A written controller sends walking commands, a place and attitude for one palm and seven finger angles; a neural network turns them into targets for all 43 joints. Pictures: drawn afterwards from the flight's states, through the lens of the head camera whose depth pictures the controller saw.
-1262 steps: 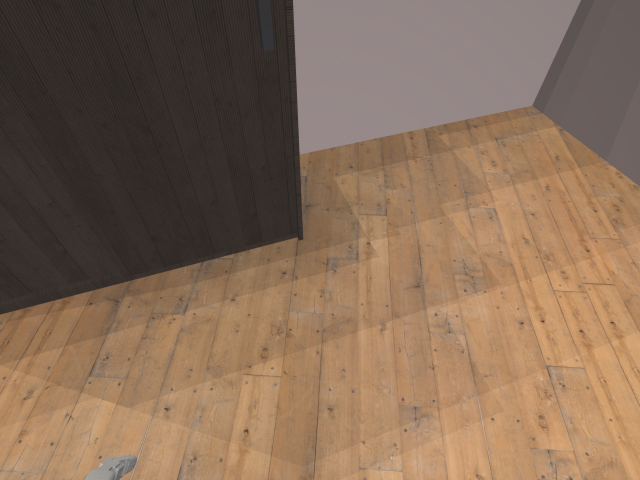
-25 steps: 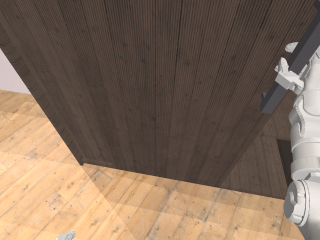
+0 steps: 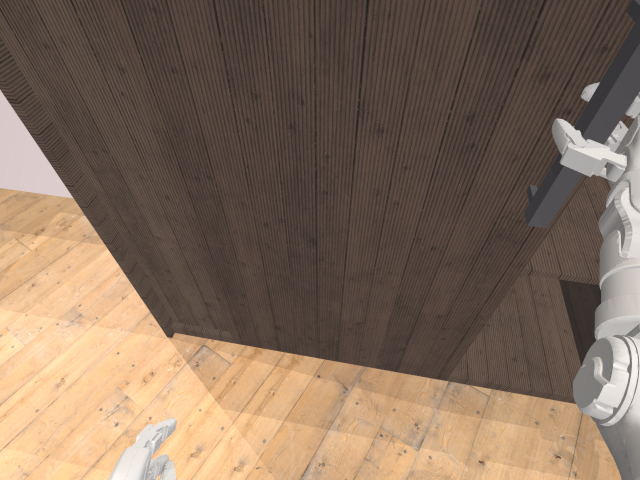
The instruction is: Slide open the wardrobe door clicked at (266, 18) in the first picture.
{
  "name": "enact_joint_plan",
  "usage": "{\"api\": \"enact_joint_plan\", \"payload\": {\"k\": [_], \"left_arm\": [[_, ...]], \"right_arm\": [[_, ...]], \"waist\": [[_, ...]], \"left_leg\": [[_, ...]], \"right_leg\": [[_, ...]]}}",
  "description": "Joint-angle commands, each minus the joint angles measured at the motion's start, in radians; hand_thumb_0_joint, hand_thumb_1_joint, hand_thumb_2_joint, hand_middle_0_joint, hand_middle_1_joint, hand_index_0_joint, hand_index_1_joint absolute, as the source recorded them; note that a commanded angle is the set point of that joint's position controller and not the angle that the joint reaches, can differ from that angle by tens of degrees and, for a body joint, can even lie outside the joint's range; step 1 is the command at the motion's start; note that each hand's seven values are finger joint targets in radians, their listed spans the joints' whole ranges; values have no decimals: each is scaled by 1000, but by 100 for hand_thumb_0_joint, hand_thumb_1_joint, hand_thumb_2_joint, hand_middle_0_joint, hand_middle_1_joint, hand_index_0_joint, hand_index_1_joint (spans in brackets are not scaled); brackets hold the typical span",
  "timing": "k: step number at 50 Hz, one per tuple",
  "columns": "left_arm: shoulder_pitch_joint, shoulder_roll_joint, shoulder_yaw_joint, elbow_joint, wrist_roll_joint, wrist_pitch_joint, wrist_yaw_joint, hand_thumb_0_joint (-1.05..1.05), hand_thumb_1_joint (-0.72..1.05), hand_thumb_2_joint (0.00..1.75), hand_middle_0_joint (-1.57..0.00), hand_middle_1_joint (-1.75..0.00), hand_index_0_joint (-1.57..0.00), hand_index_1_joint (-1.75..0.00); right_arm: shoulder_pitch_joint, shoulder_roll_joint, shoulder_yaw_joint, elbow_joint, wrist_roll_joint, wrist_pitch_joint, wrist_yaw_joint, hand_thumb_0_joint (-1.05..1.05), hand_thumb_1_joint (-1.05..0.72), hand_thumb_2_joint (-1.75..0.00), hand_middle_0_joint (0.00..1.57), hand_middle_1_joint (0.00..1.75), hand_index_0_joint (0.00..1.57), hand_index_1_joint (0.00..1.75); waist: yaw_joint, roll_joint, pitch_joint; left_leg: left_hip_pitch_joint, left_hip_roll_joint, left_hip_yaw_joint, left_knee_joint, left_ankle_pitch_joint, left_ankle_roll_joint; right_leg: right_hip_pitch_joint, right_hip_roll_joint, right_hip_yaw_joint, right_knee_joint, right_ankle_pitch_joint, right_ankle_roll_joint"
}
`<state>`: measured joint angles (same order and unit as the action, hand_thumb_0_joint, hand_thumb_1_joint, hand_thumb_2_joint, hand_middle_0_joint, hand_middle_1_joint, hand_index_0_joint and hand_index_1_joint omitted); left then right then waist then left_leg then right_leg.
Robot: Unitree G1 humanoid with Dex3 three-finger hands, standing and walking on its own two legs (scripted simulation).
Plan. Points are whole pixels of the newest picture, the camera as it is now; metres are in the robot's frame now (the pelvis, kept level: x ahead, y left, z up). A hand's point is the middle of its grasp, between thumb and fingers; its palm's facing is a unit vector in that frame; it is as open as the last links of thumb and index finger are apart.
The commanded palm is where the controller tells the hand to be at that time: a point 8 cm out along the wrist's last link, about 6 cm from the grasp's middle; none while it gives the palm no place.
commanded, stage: loosen the grip on the handle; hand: right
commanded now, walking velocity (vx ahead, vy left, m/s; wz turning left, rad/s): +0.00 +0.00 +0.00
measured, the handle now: (579, 130) +0.50 -0.27 +0.20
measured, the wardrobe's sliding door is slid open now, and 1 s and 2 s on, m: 0.42 0.42 0.42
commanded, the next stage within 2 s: slip the hand off the handle in 0.42 s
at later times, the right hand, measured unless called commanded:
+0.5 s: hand (584, 143) +0.47 -0.26 +0.20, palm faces +0.31 +0.94 -0.12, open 14.4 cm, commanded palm +0.43 -0.30 +0.20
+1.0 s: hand (638, 147) +0.46 -0.32 +0.21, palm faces +0.37 +0.92 -0.15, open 14.7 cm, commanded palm +0.43 -0.35 +0.20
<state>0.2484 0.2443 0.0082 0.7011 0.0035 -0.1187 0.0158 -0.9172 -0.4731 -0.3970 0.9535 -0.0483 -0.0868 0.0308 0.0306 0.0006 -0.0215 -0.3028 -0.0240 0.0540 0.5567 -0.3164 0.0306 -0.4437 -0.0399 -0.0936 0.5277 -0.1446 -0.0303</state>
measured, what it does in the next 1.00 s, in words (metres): stands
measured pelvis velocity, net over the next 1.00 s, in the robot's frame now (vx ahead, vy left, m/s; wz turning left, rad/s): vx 0.02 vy -0.01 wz -0.01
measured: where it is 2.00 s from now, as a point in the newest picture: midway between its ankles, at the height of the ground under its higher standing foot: outside the picture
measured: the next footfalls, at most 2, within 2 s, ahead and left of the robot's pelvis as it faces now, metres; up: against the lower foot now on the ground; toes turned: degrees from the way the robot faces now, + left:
none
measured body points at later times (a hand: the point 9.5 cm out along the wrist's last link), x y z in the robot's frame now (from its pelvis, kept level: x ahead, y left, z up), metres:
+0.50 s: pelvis +0.00 -0.02 +0.00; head +0.03 -0.03 +0.45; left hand +0.02 +0.26 -0.12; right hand +0.44 -0.31 +0.21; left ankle -0.02 +0.10 -0.73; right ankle +0.08 -0.10 -0.73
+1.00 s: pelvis +0.02 -0.01 +0.00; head +0.05 -0.02 +0.45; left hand +0.11 +0.26 -0.11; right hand +0.43 -0.36 +0.22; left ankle -0.02 +0.10 -0.73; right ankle +0.08 -0.10 -0.73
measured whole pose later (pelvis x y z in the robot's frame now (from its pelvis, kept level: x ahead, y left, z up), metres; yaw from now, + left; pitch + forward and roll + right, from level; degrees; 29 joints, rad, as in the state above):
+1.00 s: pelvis +0.02 -0.01 +0.00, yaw -1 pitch +5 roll +1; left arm 0.33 0.27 -0.03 0.71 -0.04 -0.11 0.09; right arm -0.81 -0.60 -0.40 0.86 0.03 -0.06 0.09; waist 0.04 -0.01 -0.04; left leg -0.29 -0.02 0.07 0.53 -0.34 0.02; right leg -0.47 -0.02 -0.06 0.57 -0.20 -0.04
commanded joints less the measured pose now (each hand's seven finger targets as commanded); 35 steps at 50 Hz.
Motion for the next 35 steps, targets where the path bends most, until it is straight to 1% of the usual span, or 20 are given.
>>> {"api": "enact_joint_plan", "payload": {"k": [1, 4, 6, 9, 10, 11, 12, 13, 14, 15, 16, 20, 21, 23, 25, 26, 28, 29, 31, 35], "left_arm": [[85, 174, 64, -91, -14, -11, 11, 0, 90, 90, -20, -30, -20, -30], [79, 180, 48, -88, -29, -10, 31, 0, 90, 90, -20, -30, -20, -30], [81, 179, 41, -89, -33, -21, 35, 0, 90, 90, -20, -30, -20, -30], [88, 184, 41, -94, -28, -31, 39, 0, 90, 90, -20, -30, -20, -30], [96, 186, 42, -87, -30, -34, 42, 0, 90, 90, -20, -30, -20, -30], [93, 183, 38, -87, -30, -39, 42, 0, 90, 90, -20, -30, -20, -30], [97, 200, 45, -87, -29, -44, 45, 0, 90, 90, -20, -30, -20, -30], [95, 198, 43, -92, -28, -43, 53, 0, 90, 90, -20, -30, -20, -30], [98, 190, 41, -92, -27, -47, 51, 0, 90, 90, -20, -30, -20, -30], [101, 188, 41, -84, -33, -51, 52, 0, 90, 90, -20, -30, -20, -30], [107, 192, 40, -75, -32, -53, 55, 0, 90, 90, -20, -30, -20, -30], [126, 196, 47, -70, -32, -67, 60, 0, 90, 90, -20, -30, -20, -30], [129, 193, 45, -64, -32, -68, 61, 0, 90, 90, -20, -30, -20, -30], [134, 196, 46, -66, -29, -70, 63, 0, 90, 90, -20, -30, -20, -30], [133, 191, 45, -67, -28, -71, 59, 0, 90, 90, -20, -30, -20, -30], [135, 196, 42, -58, -27, -66, 63, 0, 90, 90, -20, -30, -20, -30], [132, 193, 37, -70, -26, -61, 71, 0, 90, 90, -20, -30, -20, -30], [127, 187, 33, -73, -26, -60, 68, 0, 90, 90, -20, -30, -20, -30], [122, 185, 35, -83, -26, -58, 68, 0, 90, 90, -20, -30, -20, -30], [112, 179, 29, -99, -29, -47, 71, 0, 90, 90, -20, -30, -20, -30]], "right_arm": [[-440, -202, 49, -220, 3, -109, -41, 0, 19, -37, 45, 140, 45, 140], [-534, -249, 52, -185, 23, -101, -42, 0, 55, -20, 42, 137, 42, 137], [-536, -247, 71, -158, 20, -104, -51, 0, 55, -20, 40, 133, 40, 133], [-542, -288, 44, -212, 23, -130, -70, 0, 55, -20, 36, 128, 36, 128], [-515, -299, 32, -184, 23, -132, -74, 0, 55, -20, 34, 127, 34, 127], [-520, -257, 71, -190, 30, -137, -74, 0, 55, -20, 33, 125, 33, 125], [-534, -379, -20, -253, 28, -148, -77, 0, 55, -20, 32, 123, 32, 123], [-507, -389, -21, -272, 32, -152, -79, 0, 55, -20, 30, 122, 30, 122], [-514, -339, 18, -301, 34, -149, -73, 0, 55, -20, 29, 120, 29, 120], [-481, -311, 31, -264, 39, -134, -69, 0, 55, -20, 28, 118, 28, 118], [-455, -299, 36, -239, 47, -122, -67, 0, 55, -20, 26, 117, 26, 117], [-434, -279, 37, -317, 62, -88, -64, 0, 55, -20, 25, 115, 25, 115], [-404, -260, 43, -300, 69, -74, -63, 0, 55, -20, 25, 115, 25, 115], [-366, -291, 6, -329, 74, -64, -68, 0, 55, -20, 25, 115, 25, 115], [-373, -267, 24, -377, 72, -54, -68, 0, 55, -20, 25, 115, 25, 115], [-397, -341, -24, -370, 66, -49, -72, 0, 55, -20, 25, 115, 25, 115], [-376, -369, -43, -364, 59, -42, -73, 0, 55, -20, 25, 115, 25, 115], [-381, -335, -17, -365, 58, -40, -69, 0, 55, -20, 25, 115, 25, 115], [-358, -339, -27, -386, 59, -37, -68, 0, 55, -20, 25, 115, 25, 115], [-299, -366, -62, -388, 67, -31, -58, 0, 55, -20, 25, 115, 25, 115]], "waist": [[40, -10, -325], [59, -29, -283], [56, -57, -249], [44, -85, -302], [47, -52, -287], [54, -47, -263], [30, -54, -321], [24, -66, -341], [29, -87, -359], [35, -78, -306], [40, -58, -268], [35, -78, -300], [34, -53, -276], [17, -53, -286], [25, -66, -302], [22, -62, -296], [19, -42, -276], [26, -50, -276], [14, -90, -313], [1, -42, -313]], "left_leg": [[-143, 11, -38, -83, 206, -9], [-171, 15, -57, -115, 54, -13], [-196, 16, -62, -117, -23, -9], [-181, 12, -65, -109, -55, -6], [-188, 9, -62, -107, -73, -5], [-200, 6, -57, -105, -86, -7], [-166, 7, -65, -105, -76, -5], [-140, 8, -68, -106, -57, -3], [-146, 1, -61, -99, -41, -3], [-173, -1, -56, -105, -45, -2], [-178, -2, -53, -111, -44, -4], [-167, -5, -45, -113, 27, -3], [-168, -7, -41, -115, 31, -4], [-142, -4, -39, -114, 76, -1], [-147, -7, -35, -107, 102, -3], [-143, -6, -36, -109, 102, -4], [-125, -3, -38, -114, 109, -5], [-131, -5, -36, -110, 115, -6], [-136, -4, -32, -101, 121, -3], [-95, -4, -35, -102, 169, -5]], "right_leg": [[341, 0, 84, 4, 88, -18], [283, 5, 94, -25, -96, -21], [248, 10, 99, -35, -186, -18], [251, 11, 108, -38, -216, -16], [242, 7, 113, -40, -233, -15], [229, 7, 116, -44, -253, -13], [250, 4, 114, -43, -233, -16], [253, 4, 113, -41, -209, -19], [279, 4, 118, -47, -198, -16], [278, -3, 121, -51, -214, -15], [266, -4, 123, -54, -224, -16], [326, -9, 129, -56, -138, -17], [318, -9, 131, -55, -132, -16], [324, -9, 127, -45, -62, -19], [357, -10, 129, -42, -16, -15], [349, -12, 132, -43, -18, -14], [322, -8, 128, -42, -10, -18], [331, -7, 127, -42, 0, -16], [368, -9, 135, -41, 15, -9], [352, -6, 122, -28, 81, -13]]}}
